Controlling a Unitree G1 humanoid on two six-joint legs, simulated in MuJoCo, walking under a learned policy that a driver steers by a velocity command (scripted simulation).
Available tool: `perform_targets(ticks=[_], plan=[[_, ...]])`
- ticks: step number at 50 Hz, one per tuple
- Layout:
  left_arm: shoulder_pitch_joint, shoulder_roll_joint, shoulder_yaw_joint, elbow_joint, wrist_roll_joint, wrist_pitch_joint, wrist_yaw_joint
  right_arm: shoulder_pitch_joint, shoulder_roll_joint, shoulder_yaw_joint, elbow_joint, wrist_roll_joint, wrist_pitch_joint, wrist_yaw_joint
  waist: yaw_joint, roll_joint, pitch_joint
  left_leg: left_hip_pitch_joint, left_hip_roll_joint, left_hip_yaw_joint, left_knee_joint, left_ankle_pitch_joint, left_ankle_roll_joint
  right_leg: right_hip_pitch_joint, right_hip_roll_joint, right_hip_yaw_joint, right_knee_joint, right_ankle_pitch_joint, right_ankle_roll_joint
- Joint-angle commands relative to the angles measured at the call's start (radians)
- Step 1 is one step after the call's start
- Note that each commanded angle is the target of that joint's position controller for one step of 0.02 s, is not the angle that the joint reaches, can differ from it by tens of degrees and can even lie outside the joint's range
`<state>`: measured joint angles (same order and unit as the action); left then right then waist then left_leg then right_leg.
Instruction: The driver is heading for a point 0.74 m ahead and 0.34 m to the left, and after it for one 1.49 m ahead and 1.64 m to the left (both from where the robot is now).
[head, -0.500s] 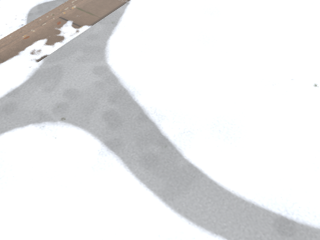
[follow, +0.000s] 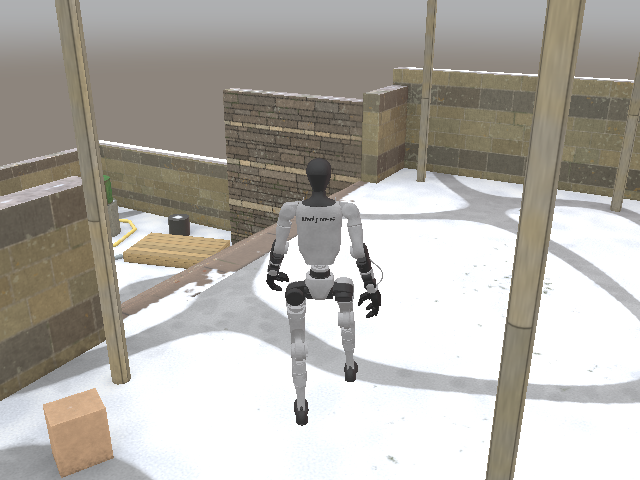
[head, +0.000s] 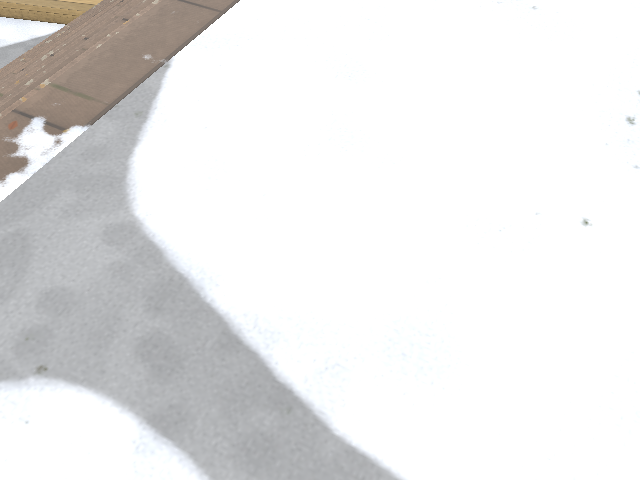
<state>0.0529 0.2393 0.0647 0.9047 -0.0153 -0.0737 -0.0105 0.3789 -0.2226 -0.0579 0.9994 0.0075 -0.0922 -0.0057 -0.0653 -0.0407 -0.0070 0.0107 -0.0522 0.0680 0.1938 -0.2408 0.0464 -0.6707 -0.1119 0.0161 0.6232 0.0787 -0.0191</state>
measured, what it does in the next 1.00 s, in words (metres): walks ahead, turning left: right foot, then left foot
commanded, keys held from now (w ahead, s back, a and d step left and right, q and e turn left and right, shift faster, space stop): w+q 1.00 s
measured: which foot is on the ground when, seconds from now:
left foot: down 0.00-0.14, up 0.16-0.66, down 0.68-1.00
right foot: up 0.00-0.12, down 0.14-0.70, up 0.72-1.00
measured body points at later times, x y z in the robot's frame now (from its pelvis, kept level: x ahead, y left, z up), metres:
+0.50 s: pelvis +0.28 -0.04 +0.00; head +0.29 -0.03 +0.45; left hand +0.23 +0.23 -0.14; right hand +0.48 -0.26 -0.11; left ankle +0.40 +0.16 -0.68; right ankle +0.23 -0.15 -0.74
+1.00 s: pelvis +0.53 +0.10 +0.00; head +0.55 +0.13 +0.45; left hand +0.59 +0.42 -0.10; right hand +0.71 -0.13 -0.11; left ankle +0.47 +0.14 -0.74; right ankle +0.77 +0.00 -0.68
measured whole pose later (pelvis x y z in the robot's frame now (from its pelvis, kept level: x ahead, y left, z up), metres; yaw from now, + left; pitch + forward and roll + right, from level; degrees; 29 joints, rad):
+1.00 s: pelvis +0.53 +0.10 +0.00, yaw +30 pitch +2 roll -1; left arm 0.02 0.28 0.08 0.80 0.01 -0.10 0.01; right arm 0.33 -0.25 -0.08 0.80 0.02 -0.06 -0.01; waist -0.06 -0.03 0.03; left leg -0.16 -0.10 -0.10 0.34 -0.21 0.09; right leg -0.67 -0.10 0.09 0.73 -0.03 0.05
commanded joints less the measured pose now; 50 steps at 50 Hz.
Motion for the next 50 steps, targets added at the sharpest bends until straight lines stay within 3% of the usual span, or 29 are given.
perform_targets(ticks=[1,4,5,6,7,8,9,10,11,12,14,18,23,27,29,31,32,33,34,35,36,37,38,39,40,41,44,47,50], plan=[[-0.152,0.051,0.001,-0.097,-0.005,-0.022,-0.017,0.061,-0.162,-0.036,-0.01,0.008,0.004,-0.009,-0.012,0.101,0.108,0.009,0.299,-0.134,-0.033,0.261,0.146,-0.04,0.018,-0.009,-0.072,-0.026,-0.015],[-0.107,0.09,0.013,-0.102,-0.007,-0.037,-0.028,0.039,-0.182,-0.046,-0.01,0.014,0.018,-0.014,0.039,0.125,0.08,0.048,0.323,-0.172,0.056,0.389,0.127,0.074,0.051,-0.013,-0.125,-0.13,-0.042],[-0.03,0.117,0.027,-0.084,-0.005,-0.043,-0.026,0.01,-0.192,-0.049,-0.018,0.016,0.022,-0.014,0.088,0.136,0.035,0.033,0.306,-0.164,0.139,0.536,0.113,0.203,0.083,-0.039,-0.141,-0.149,-0.055],[0.134,0.165,0.052,-0.034,-0.002,-0.045,-0.019,-0.01,-0.172,-0.04,-0.028,0.013,0.025,-0.013,0.164,0.122,-0.066,-0.031,0.248,-0.13,0.315,0.62,0.085,0.437,0.1,-0.051,-0.141,-0.133,-0.081],[0.326,0.242,0.075,0.001,0.016,-0.047,-0.007,-0.011,-0.132,-0.022,-0.056,-0.001,0.025,-0.011,0.226,0.032,-0.229,-0.239,0.174,-0.081,0.623,0.388,0.044,0.765,-0.071,0.125,-0.103,-0.133,-0.141],[0.398,0.31,0.088,0.029,0.019,-0.04,-0.01,0.135,0.016,0.016,-0.059,0.005,0.006,-0.003,0.157,-0.249,-0.381,-0.626,0.002,-0.073,0.979,-0.26,-0.02,1.106,-0.32,0.586,-0.213,-0.297,-0.291],[0.392,0.207,0.059,0.02,0.015,-0.039,-0.008,0.083,-0.093,-0.009,-0.046,0.031,-0.012,-0.002,0.189,-0.183,-0.379,-0.718,0.038,-0.212,1.117,-0.343,-0.011,1.072,-0.303,0.672,-0.298,-0.405,-0.269],[0.303,0.156,0.044,0.006,0.011,-0.041,-0.003,-0.01,-0.148,-0.026,-0.077,0.048,-0.018,-0.004,0.18,-0.138,-0.227,-0.789,0.086,-0.195,1.15,-0.268,0.001,0.947,-0.277,0.508,-0.312,-0.385,-0.215],[0.221,0.126,0.033,-0.009,0.013,-0.042,-0.002,-0.062,-0.146,-0.027,-0.089,0.044,-0.016,-0.011,0.15,-0.059,-0.145,-0.761,0.139,-0.171,1.122,-0.174,0.004,0.796,-0.247,0.387,-0.338,-0.315,-0.187],[0.166,0.095,0.025,-0.01,0.019,-0.045,-0.004,-0.087,-0.136,-0.035,-0.093,0.03,-0.008,-0.017,0.123,-0.034,-0.081,-0.716,0.17,-0.168,1.069,-0.112,0.005,0.664,-0.213,0.291,-0.377,-0.261,-0.169],[0.134,0.068,0.019,0.002,0.032,-0.049,-0.004,-0.045,-0.091,-0.039,-0.089,0.031,0.022,-0.014,0.071,-0.07,-0.04,-0.62,0.205,-0.174,1.017,-0.054,0.012,0.538,-0.174,0.165,-0.44,-0.222,-0.154],[0.15,0.113,0.035,0.022,0.032,-0.054,0.015,-0.106,-0.069,-0.044,-0.131,0.023,0.056,-0.012,0.054,-0.022,0.026,-0.698,0.218,-0.18,0.916,0.059,-0.002,0.502,-0.175,0.019,-0.5,-0.116,-0.166],[0.18,0.143,0.042,0.025,0.029,-0.042,0.034,-0.241,-0.059,-0.035,-0.181,0.014,0.05,0.016,0.084,-0.005,0.064,-0.712,0.197,-0.12,0.654,0.275,-0.014,0.548,-0.146,-0.139,-0.513,-0.056,-0.138],[0.254,0.168,0.051,0.038,0.014,-0.022,0.04,-0.377,-0.048,-0.021,-0.244,0.013,0.049,0.042,0.134,0.011,0.111,-0.739,0.178,-0.05,0.516,0.262,0.004,0.667,-0.178,-0.2,-0.484,-0.023,-0.129],[0.268,0.183,0.057,0.041,0.004,-0.007,0.038,-0.406,-0.057,-0.021,-0.273,0.016,0.052,0.055,0.132,-0.002,0.117,-0.736,0.16,-0.02,0.479,0.188,0.024,0.736,-0.198,-0.222,-0.435,0.062,-0.117],[0.244,0.212,0.065,0.029,-0.005,0.005,0.04,-0.376,-0.089,-0.035,-0.289,0.017,0.054,0.063,0.092,-0.035,0.074,-0.634,0.104,0.035,0.465,0.088,0.058,0.77,-0.204,-0.251,-0.324,0.366,-0.097],[0.229,0.228,0.069,0.022,-0.01,0.013,0.041,-0.314,-0.116,-0.049,-0.284,0.019,0.056,0.063,0.05,-0.054,0.028,-0.539,0.063,0.064,0.468,0.038,0.079,0.774,-0.201,-0.263,-0.218,0.534,-0.085],[0.204,0.236,0.069,0.015,-0.015,0.021,0.042,-0.182,-0.157,-0.073,-0.255,0.023,0.056,0.061,-0.029,-0.049,-0.04,-0.365,0.013,0.086,0.416,0.058,0.11,0.741,-0.175,-0.284,-0.036,0.617,-0.064],[0.206,0.225,0.062,0.006,-0.009,0.02,0.042,-0.016,-0.231,-0.112,-0.21,0.024,0.059,0.045,-0.105,-0.004,-0.13,-0.081,-0.003,0.03,0.364,0.11,0.151,0.582,-0.135,-0.294,0.22,0.473,-0.018],[0.26,0.099,0.027,-0.041,0.034,0.004,0.036,0.035,-0.352,-0.139,-0.194,0.026,0.063,0.026,-0.038,0.25,-0.192,0.237,0.247,-0.423,0.33,0.075,0.276,0.169,-0.001,-0.274,0.595,-0.294,0.042],[0.25,0.075,0.008,-0.078,0.012,-0.044,0.021,0.039,-0.347,-0.122,-0.231,0.013,0.045,0.034,-0.01,0.255,-0.356,0.39,0.397,-0.911,0.131,-0.093,0.408,-0.047,0.141,-0.016,0.79,-0.697,0.053],[0.111,0.145,0.025,-0.11,-0.033,-0.074,0.011,0.039,-0.264,-0.096,-0.226,0.002,0.032,0.042,-0.058,0.139,-0.273,0.36,0.377,-0.816,0.078,-0.05,0.339,-0.161,0.093,0.063,0.816,-0.621,0.023],[0.086,0.139,0.023,-0.116,-0.037,-0.087,0.01,-0.01,-0.226,-0.085,-0.226,0.005,0.022,0.042,-0.029,0.116,-0.167,0.235,0.342,-0.665,0.09,0.029,0.301,-0.179,0.05,0.054,0.749,-0.529,-0.001],[0.095,0.14,0.027,-0.096,-0.011,-0.088,0.019,-0.094,-0.188,-0.073,-0.247,0.009,0.019,0.04,0.019,0.05,-0.107,0.078,0.296,-0.545,0.093,0.117,0.268,-0.109,0.007,0.058,0.666,-0.458,-0.002],[0.116,0.156,0.038,-0.087,0.005,-0.076,0.024,-0.155,-0.156,-0.062,-0.266,0.003,0.017,0.036,0.06,0.06,-0.078,-0.049,0.262,-0.463,0.079,0.203,0.249,-0.023,-0.022,0.063,0.592,-0.416,0.003],[0.13,0.159,0.043,-0.086,0.008,-0.059,0.022,-0.176,-0.146,-0.057,-0.279,-0.003,0.017,0.031,0.083,0.073,-0.071,-0.121,0.241,-0.432,0.057,0.234,0.243,0.037,-0.034,0.066,0.555,-0.393,0.011],[0.092,0.123,0.038,-0.111,0.027,-0.029,0.026,-0.14,-0.186,-0.065,-0.277,0.005,0.01,0.011,0.089,0.067,-0.043,-0.211,0.21,-0.363,0.026,0.325,0.248,0.054,-0.015,0.04,0.41,-0.31,0.055],[-0.027,0.102,0.028,-0.151,0.028,-0.028,0.025,-0.09,-0.2,-0.067,-0.27,0.01,0.014,-0.006,0.049,0.09,-0.008,-0.228,0.173,-0.322,0.025,0.284,0.215,0.037,0.023,0.036,0.181,-0.131,0.077],[-0.121,0.088,0.017,-0.181,0.016,-0.037,0.01,-0.056,-0.199,-0.067,-0.264,0.012,0.02,-0.011,0.01,0.128,0.016,-0.248,0.15,-0.314,0.034,0.181,0.179,0.099,0.071,0.027,-0.019,0.006,0.072]])
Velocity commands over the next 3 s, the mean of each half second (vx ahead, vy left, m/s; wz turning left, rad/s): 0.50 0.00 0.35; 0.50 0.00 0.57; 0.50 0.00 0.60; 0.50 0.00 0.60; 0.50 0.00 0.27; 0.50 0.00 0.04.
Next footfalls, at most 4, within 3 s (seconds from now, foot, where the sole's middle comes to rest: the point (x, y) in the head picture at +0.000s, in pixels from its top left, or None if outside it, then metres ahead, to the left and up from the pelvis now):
0.14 right None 0.27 -0.15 -0.78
0.68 left None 0.51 0.16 -0.78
1.18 right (255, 333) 0.86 0.12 -0.78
1.70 left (89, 341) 0.86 0.51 -0.78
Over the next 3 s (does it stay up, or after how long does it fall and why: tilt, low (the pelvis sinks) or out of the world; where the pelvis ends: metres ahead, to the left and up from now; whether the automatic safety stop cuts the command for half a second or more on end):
stays up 1.11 0.95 0.00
